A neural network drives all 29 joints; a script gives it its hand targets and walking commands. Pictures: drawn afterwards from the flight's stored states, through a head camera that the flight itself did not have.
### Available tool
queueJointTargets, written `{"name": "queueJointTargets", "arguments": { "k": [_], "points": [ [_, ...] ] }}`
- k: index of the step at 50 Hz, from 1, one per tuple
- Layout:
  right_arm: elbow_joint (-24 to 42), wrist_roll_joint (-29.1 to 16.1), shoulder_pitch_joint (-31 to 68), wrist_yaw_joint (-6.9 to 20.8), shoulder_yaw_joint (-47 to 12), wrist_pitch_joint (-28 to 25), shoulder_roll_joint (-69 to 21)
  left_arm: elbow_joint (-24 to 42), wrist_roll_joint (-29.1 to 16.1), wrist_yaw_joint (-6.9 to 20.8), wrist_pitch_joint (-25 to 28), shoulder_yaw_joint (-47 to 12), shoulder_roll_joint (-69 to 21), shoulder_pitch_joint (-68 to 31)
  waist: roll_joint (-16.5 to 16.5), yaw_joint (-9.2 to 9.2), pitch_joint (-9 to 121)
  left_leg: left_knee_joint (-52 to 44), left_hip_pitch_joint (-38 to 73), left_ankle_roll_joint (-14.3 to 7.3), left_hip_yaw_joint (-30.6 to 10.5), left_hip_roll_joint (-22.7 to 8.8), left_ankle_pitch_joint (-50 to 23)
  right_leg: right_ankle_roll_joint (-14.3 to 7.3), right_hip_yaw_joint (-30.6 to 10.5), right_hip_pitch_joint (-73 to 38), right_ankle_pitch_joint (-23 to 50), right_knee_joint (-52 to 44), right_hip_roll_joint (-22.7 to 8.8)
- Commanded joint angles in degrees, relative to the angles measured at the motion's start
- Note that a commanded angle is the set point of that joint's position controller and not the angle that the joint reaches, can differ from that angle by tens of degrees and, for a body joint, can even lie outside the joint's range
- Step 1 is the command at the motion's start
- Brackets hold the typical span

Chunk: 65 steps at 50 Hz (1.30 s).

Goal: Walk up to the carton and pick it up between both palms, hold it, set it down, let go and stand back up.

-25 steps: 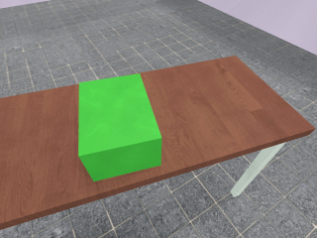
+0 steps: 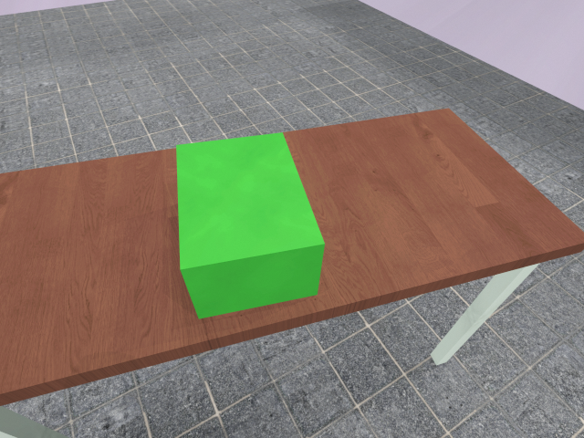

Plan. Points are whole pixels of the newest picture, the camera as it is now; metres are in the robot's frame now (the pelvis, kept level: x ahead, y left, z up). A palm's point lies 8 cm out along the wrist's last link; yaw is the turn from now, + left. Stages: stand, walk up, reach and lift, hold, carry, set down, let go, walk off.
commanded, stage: walk up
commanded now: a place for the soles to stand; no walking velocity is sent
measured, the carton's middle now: (244, 217) +0.47 +0.10 +0.01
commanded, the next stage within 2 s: reach and lift in 0.84 s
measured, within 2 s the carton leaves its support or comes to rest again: neither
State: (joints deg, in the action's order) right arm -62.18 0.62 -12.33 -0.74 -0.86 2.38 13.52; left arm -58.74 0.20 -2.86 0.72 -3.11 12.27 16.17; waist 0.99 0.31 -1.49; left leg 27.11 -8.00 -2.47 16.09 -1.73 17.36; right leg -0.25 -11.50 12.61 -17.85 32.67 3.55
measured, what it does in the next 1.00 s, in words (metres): stands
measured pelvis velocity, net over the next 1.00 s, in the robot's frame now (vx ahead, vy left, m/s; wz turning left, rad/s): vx -0.04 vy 0.00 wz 0.15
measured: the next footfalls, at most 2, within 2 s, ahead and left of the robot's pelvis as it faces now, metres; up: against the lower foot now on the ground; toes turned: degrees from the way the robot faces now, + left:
none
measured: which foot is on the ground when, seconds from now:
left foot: down 0.00-1.00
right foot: down 0.00-1.00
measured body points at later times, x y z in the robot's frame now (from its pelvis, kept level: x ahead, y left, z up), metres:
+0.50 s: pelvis -0.01 +0.01 +0.00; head -0.01 +0.00 +0.45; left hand +0.01 +0.25 -0.15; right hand -0.01 -0.25 -0.16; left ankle -0.02 +0.08 -0.73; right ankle +0.00 -0.12 -0.73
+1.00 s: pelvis -0.04 +0.00 -0.04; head +0.02 +0.01 +0.41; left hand +0.11 +0.26 -0.16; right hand +0.12 -0.26 -0.17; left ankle -0.02 +0.09 -0.73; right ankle +0.00 -0.12 -0.73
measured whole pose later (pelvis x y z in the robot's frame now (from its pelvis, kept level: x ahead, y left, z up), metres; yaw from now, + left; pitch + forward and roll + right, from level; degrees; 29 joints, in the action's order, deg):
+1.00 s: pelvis -0.04 +0.00 -0.04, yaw +8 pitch +3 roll +0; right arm -51.6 -0.7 0.0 3.9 7.4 11.2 14.2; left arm -39.1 2.3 3.1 -36.6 -1.1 15.3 -5.1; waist 0.3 -2.9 -4.6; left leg 50.4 -29.8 -2.5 7.6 -1.9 23.4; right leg 0.1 -1.5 29.0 -24.2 50.4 1.0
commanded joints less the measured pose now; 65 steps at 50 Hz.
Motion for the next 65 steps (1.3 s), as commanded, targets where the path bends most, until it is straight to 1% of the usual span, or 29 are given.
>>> {"name": "queueJointTargets", "arguments": {
  "k": [1,5,8,10,12,15,19,22,25,29,32,35,37,40,42,43,44,45,46,48,49,51,53,55,57,59,60,62,65],
  "points": [
    [1.9,0.1,-1.8,-0.3,1.3,-0.5,9.0,2.2,0.3,-0.3,0.6,1.3,7.5,2.3,0.0,-0.09,-3.7,-8.6,3.2,-2.9,-10.7,-10.6,-2.2,-2.6,-3.0,8.0,12.3,-5.6,-5.1],
    [0.3,-0.2,-4.4,-0.3,0.8,-0.8,8.3,2.3,0.3,-0.2,0.8,1.2,7.3,1.8,1.2,-1.08,-3.0,-9.2,5.2,-2.3,-11.8,-9.8,-3.3,-2.8,-3.6,8.8,11.1,-4.7,-4.8],
    [1.3,0.0,-2.4,-0.5,0.9,-0.9,9.3,1.5,-0.1,-0.3,0.8,0.8,6.2,3.4,-2.0,0.31,-2.5,-10.0,5.6,-3.3,-11.6,-11.0,-2.2,-2.4,-1.7,8.9,9.2,-4.1,-4.9],
    [1.1,0.0,-3.0,-0.5,0.8,-0.7,8.8,1.7,-0.3,-0.3,0.9,0.8,6.6,3.0,1.3,0.11,-2.9,-10.1,3.9,-3.2,-11.5,-10.2,0.0,-2.5,-2.5,8.6,9.0,-4.6,-4.9],
    [1.0,0.0,-3.7,-0.4,1.0,-0.6,8.9,1.1,-0.1,-0.3,0.8,0.9,7.5,3.4,0.0,0.03,-2.8,-10.2,3.8,-3.2,-11.2,-9.1,2.1,-2.5,-3.5,8.9,9.2,-5.4,-5.3],
    [0.7,0.1,-5.3,-0.4,0.9,-0.7,8.3,1.2,0.0,-0.4,1.1,0.9,6.9,3.5,3.3,-1.05,-1.8,-8.3,5.4,-2.8,-11.2,-9.5,0.2,-2.8,-3.1,9.4,10.7,-5.5,-5.3],
    [0.1,0.4,-6.3,-0.4,0.7,-0.8,7.5,1.4,-0.3,-0.4,1.1,1.0,7.4,2.1,1.9,-1.51,-1.6,-7.3,6.1,-2.2,-11.1,-8.9,-4.4,-2.8,-3.7,9.9,13.4,-5.4,-5.6],
    [0.9,0.1,-4.5,-0.6,0.7,-0.8,8.7,1.5,-0.2,-0.6,0.8,0.8,7.0,3.4,-1.9,-0.19,-2.5,-7.9,5.1,-3.2,-10.6,-9.7,-5.1,-2.7,-2.8,9.2,11.9,-4.2,-5.7],
    [0.7,0.4,-6.2,-0.6,1.1,-0.5,8.5,0.9,-0.2,-0.5,0.8,0.9,7.0,2.5,2.0,-1.44,-2.3,-7.3,5.0,-2.9,-10.9,-9.6,-2.2,-3.1,-3.6,10.1,11.6,-4.4,-5.4],
    [0.5,0.1,-5.9,-0.6,0.6,-0.5,8.4,1.3,-0.5,-0.4,0.4,0.6,5.8,2.0,-0.4,-0.73,-6.1,-9.5,1.5,-2.6,-11.5,-9.7,1.7,-2.7,-2.3,10.5,9.2,-4.3,-5.1],
    [0.2,0.2,-5.9,-0.5,0.6,-0.6,8.1,0.5,0.0,-0.3,1.0,0.8,6.7,3.6,0.6,-0.64,-3.9,-7.7,4.2,-1.9,-10.5,-8.5,0.3,-3.1,-5.0,10.6,9.9,-6.9,-6.1],
    [0.2,-0.1,-6.8,-0.4,0.6,-1.0,8.5,0.7,-0.3,-0.4,1.2,1.0,7.2,1.3,1.5,-2.08,-0.9,-7.1,6.8,-2.1,-10.9,-9.7,-6.9,-2.6,-3.1,10.0,13.5,-4.7,-5.1],
    [0.2,-0.1,-6.7,-0.7,0.7,-1.1,9.2,0.8,0.0,-0.5,1.1,0.9,6.6,1.6,0.6,-1.11,-1.1,-6.2,6.4,-2.4,-9.8,-9.7,-11.0,-2.9,-2.3,9.2,15.7,-3.7,-5.3],
    [0.7,0.1,-6.2,-0.7,0.6,-0.8,8.5,0.4,0.0,-0.5,0.7,0.8,6.7,2.8,2.0,-0.44,-0.9,-6.8,6.1,-3.0,-9.6,-9.6,-6.8,-3.1,-2.3,8.9,15.0,-3.8,-5.4],
    [1.2,0.1,-5.6,-0.8,0.7,-0.7,9.0,0.2,-0.1,-0.5,0.7,0.7,6.4,2.8,0.6,-0.43,-1.4,-7.4,5.9,-3.3,-9.9,-9.8,-5.6,-2.6,-2.5,9.5,13.6,-4.0,-5.7],
    [12.8,8.1,40.2,2.9,10.1,-4.0,5.9,12.3,-2.7,2.1,-11.4,3.2,14.7,-42.6,3.1,0.57,-1.8,5.1,-21.6,1.7,-13.8,-3.5,1.1,-2.5,10.4,15.1,-3.4,4.1,-3.2],
    [13.9,7.4,34.9,5.7,11.7,-1.0,7.7,9.9,-4.8,2.1,-20.2,0.2,12.3,-37.2,5.6,-0.19,-4.9,9.9,-23.3,2.9,-11.4,-3.7,8.8,-3.1,11.4,16.2,-7.7,5.9,-4.9],
    [17.3,6.1,28.6,6.5,11.6,2.2,9.2,15.8,-4.6,2.7,-26.9,0.1,11.7,-34.3,5.8,-0.76,2.5,12.9,-18.0,4.3,-11.5,-3.5,7.2,-3.6,10.4,15.9,-3.5,5.9,-6.2],
    [19.3,4.0,23.8,6.6,11.7,4.5,10.0,23.2,-2.2,3.6,-31.9,1.0,10.9,-32.2,0.9,-0.68,9.2,15.3,-11.8,6.0,-11.3,-3.5,2.7,-4.1,10.6,17.1,1.2,7.3,-6.5],
    [19.2,-1.2,16.8,5.4,11.2,8.0,9.6,31.3,3.2,5.9,-40.4,3.9,10.9,-29.2,-1.5,-3.02,21.1,20.5,1.8,7.9,-12.2,-4.1,-10.3,-2.7,13.9,21.2,14.9,10.9,-5.6],
    [19.4,-3.9,14.8,4.1,10.1,9.4,9.3,31.5,4.7,7.1,-43.1,4.9,11.1,-25.8,-3.0,-4.19,21.3,22.6,5.5,8.3,-13.7,-3.6,-17.8,-1.5,15.3,23.4,21.7,12.9,-4.6],
    [19.6,-9.2,11.5,2.5,6.1,12.3,10.0,35.1,8.4,9.7,-47.0,7.0,12.2,-17.2,-3.6,-3.80,21.8,22.8,11.7,8.4,-14.3,-3.0,-27.5,-1.5,17.2,22.6,26.6,10.6,-2.6],
    [20.1,-11.5,10.0,1.4,4.0,15.0,10.7,37.8,10.5,11.5,-49.0,7.9,10.7,-11.5,-2.7,-4.14,15.1,17.6,13.1,7.1,-14.8,-3.2,-24.5,-1.4,17.2,21.5,21.5,5.6,-1.7],
    [24.0,-10.3,9.5,0.3,3.4,16.6,9.6,42.8,10.6,11.6,-48.2,7.2,11.9,-10.9,-1.3,-5.09,7.2,12.4,11.1,5.5,-13.7,-2.0,-12.2,-1.9,16.4,21.0,12.6,0.4,-2.7],
    [27.6,-8.9,7.4,-0.3,3.1,17.7,6.7,47.0,10.1,11.2,-46.5,7.0,13.5,-11.0,-1.6,-4.61,2.3,9.6,7.0,4.6,-12.2,-1.1,-3.9,-1.9,15.4,19.2,7.7,-2.9,-3.1],
    [30.6,-8.7,6.7,-0.2,2.8,17.5,3.9,49.4,9.0,9.7,-43.6,5.1,13.7,-12.0,-5.1,-4.95,-0.2,7.3,4.6,3.9,-12.2,-1.8,0.2,-2.1,14.9,20.5,2.6,-4.0,-3.9],
    [33.2,-7.0,7.0,0.0,3.2,16.8,3.2,49.3,8.4,9.3,-42.3,5.9,14.0,-11.5,-5.7,-4.03,2.0,7.6,4.4,3.7,-11.9,-2.5,0.2,-2.3,14.7,19.1,1.5,-4.7,-4.5],
    [35.4,-4.8,7.8,0.0,4.5,15.3,0.7,47.9,7.6,8.7,-39.5,6.1,14.9,-16.2,-6.3,-3.29,3.5,6.3,4.3,3.3,-11.4,-2.5,4.5,-1.9,14.3,21.0,-3.5,-5.8,-5.2],
    [41.1,-2.1,8.5,0.1,6.1,11.2,-1.5,47.7,4.1,7.5,-33.9,4.6,15.5,-19.6,-4.1,-3.29,7.2,6.8,0.6,2.7,-11.6,-3.1,3.9,-1.3,14.0,18.7,-1.4,-4.7,-5.3]
  ]
}}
